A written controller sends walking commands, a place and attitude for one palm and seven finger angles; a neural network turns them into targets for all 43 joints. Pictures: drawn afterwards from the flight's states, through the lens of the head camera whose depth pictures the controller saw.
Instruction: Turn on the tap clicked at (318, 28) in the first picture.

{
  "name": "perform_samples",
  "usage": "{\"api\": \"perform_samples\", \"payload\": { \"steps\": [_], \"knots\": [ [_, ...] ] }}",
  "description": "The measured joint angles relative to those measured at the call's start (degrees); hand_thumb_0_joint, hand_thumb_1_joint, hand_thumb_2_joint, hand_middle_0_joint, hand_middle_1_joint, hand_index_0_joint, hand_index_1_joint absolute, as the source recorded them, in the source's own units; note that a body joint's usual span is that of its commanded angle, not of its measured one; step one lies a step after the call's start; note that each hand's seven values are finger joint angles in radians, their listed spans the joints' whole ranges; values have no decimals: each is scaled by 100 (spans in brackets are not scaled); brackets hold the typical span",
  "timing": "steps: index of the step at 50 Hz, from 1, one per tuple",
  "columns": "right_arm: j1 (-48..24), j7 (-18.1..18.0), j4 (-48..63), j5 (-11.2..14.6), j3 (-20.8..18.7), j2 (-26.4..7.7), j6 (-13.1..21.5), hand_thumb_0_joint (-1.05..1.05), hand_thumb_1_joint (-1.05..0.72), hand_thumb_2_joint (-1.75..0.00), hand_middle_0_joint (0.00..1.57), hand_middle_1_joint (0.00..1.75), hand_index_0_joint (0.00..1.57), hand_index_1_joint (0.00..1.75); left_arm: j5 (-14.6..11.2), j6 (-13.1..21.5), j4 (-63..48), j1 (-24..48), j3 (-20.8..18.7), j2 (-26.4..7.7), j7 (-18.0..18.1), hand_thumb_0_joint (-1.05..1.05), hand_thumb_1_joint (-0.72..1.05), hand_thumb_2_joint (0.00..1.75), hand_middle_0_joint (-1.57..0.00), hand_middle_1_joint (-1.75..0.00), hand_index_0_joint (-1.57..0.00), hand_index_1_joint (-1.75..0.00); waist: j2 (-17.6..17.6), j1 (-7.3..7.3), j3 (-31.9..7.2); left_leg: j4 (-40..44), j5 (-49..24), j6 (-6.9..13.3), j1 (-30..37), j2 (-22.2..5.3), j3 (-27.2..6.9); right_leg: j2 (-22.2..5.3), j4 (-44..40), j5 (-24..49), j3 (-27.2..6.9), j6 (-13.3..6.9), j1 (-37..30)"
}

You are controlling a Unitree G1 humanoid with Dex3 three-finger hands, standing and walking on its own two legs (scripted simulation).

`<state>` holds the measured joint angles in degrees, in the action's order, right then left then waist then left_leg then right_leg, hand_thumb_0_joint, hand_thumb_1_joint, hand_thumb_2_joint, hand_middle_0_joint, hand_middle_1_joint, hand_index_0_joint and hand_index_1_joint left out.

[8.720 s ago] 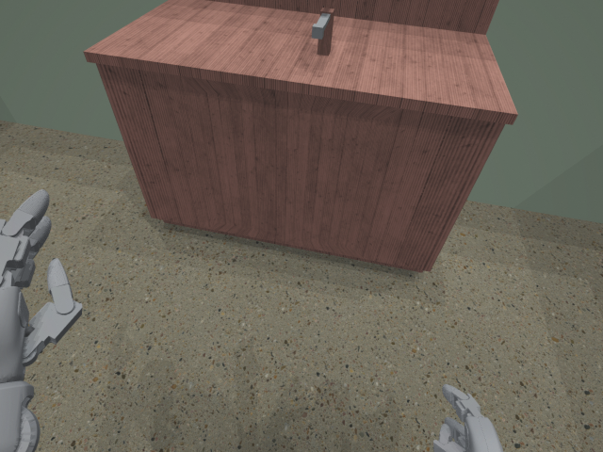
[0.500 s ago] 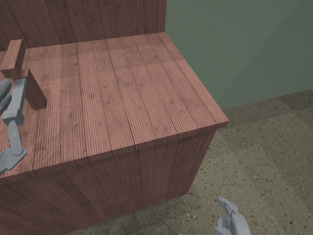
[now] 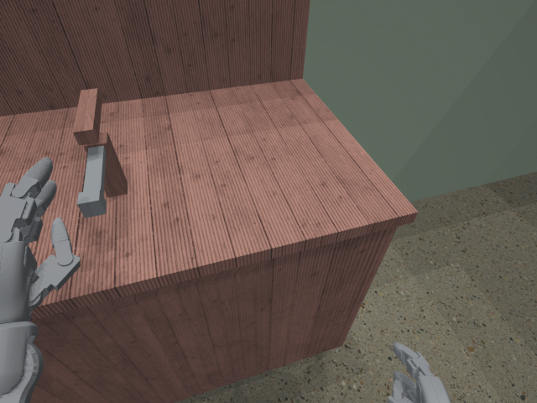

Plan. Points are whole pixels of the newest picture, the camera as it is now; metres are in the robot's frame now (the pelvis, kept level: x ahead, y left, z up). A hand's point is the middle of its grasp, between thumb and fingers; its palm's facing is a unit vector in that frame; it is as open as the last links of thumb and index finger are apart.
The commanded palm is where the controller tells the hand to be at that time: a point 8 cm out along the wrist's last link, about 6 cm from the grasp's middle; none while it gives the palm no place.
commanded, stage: come to a stop and stand still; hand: left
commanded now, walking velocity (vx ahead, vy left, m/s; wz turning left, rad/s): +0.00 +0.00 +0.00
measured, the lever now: (92, 203) +0.33 +0.28 +0.14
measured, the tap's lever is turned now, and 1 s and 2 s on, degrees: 0 0 0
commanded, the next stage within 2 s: look again from close up in 1.02 s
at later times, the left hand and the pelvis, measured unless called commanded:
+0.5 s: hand (72, 247) +0.25 +0.26 +0.16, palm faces +0.44 -0.83 -0.33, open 7.4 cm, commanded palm +0.18 +0.29 +0.18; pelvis +0.03 +0.00 +0.00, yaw +2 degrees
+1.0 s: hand (98, 240) +0.26 +0.24 +0.16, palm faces +0.43 -0.84 -0.34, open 7.4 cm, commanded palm +0.20 +0.27 +0.18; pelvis +0.05 -0.02 +0.00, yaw +3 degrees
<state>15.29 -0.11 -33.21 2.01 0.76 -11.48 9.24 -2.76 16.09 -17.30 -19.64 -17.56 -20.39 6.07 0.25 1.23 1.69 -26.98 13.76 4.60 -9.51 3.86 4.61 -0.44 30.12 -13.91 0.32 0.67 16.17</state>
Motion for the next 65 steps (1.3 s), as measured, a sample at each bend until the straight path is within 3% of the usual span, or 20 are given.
{"api": "perform_samples", "payload": {
  "steps": [5, 11, 16, 20, 25, 31, 37, 43, 49, 58, 65],
  "knots": [
    [97, 64, -123, -93, 153, 287, -104, 1, -91, -90, 20, 30, 20, 30, 88, -98, -54, -32, -238, -200, -124, 2, 89, 89, -21, -30, -21, -30, 216, 24, 277, -12, -39, 38, -64, 78, -44, -40, 53, 38, -36, -1, 52],
    [78, 181, -253, -172, 166, 268, 43, 1, -90, -90, 21, 30, 20, 30, 97, 3, -631, 102, -510, -125, -48, 2, 89, 89, -21, -30, -21, -30, 222, 145, 447, -124, 44, 42, -108, 84, -144, -50, -163, 401, 60, -51, -65],
    [-76, 175, -274, -165, 71, 147, 71, 1, -90, -90, 21, 30, 21, 30, 106, 105, -748, -63, -407, 11, -50, 2, 89, 89, -20, -30, -21, -30, 115, 130, 261, -142, 170, 8, -49, 61, -195, -28, -244, 392, 102, -28, -173],
    [-253, 102, -186, -141, 12, 74, 18, 1, -91, -90, 21, 30, 20, 30, 80, -11, -502, -129, -333, 62, -60, 2, 89, 89, -20, -30, -21, -30, 80, 105, 151, -97, 221, -25, -5, 20, -219, 15, -317, 343, 122, -53, -229],
    [-455, 22, -27, -143, -19, 5, -45, 1, -91, -90, 21, 30, 20, 30, 55, -235, -467, -121, -256, 132, -42, 2, 89, 89, -20, -30, -21, -30, 131, 91, 218, -45, 247, -60, 32, -32, -260, 69, -391, 319, 162, -102, -281],
    [-578, -20, 91, -169, -23, -12, -120, 1, -91, -90, 20, 30, 20, 30, 18, -256, -1019, -274, -249, 65, -2, 2, 89, 89, -20, -30, -21, -30, 200, 61, 298, -46, 302, -124, 50, -107, -319, 142, -457, 286, 222, -171, -337],
    [-554, -60, 104, -162, -14, -2, -253, 1, -91, -90, 20, 30, 20, 30, -31, -235, -1086, -441, -358, -48, 28, 2, 89, 89, -21, -30, -21, -30, 99, 20, 207, -31, 348, -166, 63, -166, -355, 202, -531, 265, 255, -213, -379],
    [-457, -106, 31, -155, 19, 5, -355, 1, -91, -90, 21, 30, 20, 30, -58, -413, -803, -501, -312, 45, 41, 2, 89, 89, -20, -30, -21, -30, 27, 12, 169, 30, 338, -187, 96, -192, -370, 230, -584, 265, 268, -241, -410],
    [-388, -134, -41, -172, 31, 9, -352, 1, -91, -90, 21, 30, 20, 30, -38, -518, -829, -473, -180, 138, 60, 2, 89, 89, -20, -30, -21, -30, 58, 12, 230, 56, 320, -206, 111, -214, -388, 252, -630, 288, 286, -269, -437],
    [-388, -146, -25, -165, -10, -9, -353, 1, -91, -90, 21, 30, 20, 30, -56, -430, -978, -569, -299, -28, 77, 2, 89, 89, -21, -30, -21, -30, 51, -60, 168, 91, 302, -208, 124, -221, -379, 260, -685, 320, 277, -269, -456],
    [-373, -166, -16, -145, -36, -45, -375, 1, -91, -90, 21, 30, 20, 30, -48, -531, -798, -590, -239, 53, 76, 2, 89, 89, -20, -30, -21, -30, 37, -26, 139, 150, 265, -179, 141, -194, -373, 235, -735, 353, 267, -239, -471]
  ]
}}
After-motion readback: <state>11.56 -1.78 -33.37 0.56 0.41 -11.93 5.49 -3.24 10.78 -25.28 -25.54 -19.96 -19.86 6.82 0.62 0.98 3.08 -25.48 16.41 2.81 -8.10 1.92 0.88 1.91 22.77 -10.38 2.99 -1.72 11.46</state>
